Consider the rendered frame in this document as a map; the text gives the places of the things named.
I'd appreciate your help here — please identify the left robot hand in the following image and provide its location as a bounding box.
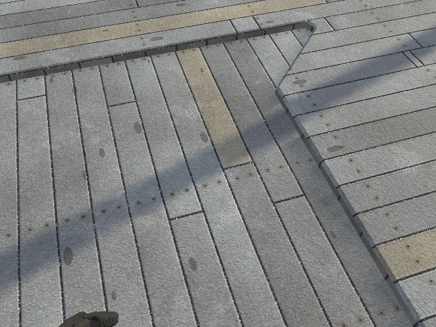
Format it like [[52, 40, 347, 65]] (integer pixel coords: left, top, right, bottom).
[[58, 311, 119, 327]]

